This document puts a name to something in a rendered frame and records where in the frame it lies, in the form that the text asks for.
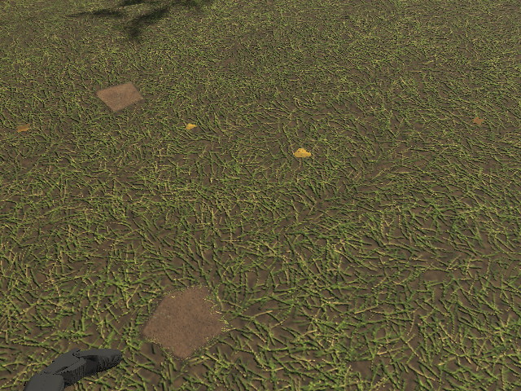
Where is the robot left hand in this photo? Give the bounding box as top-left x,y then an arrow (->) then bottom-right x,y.
23,348 -> 122,391

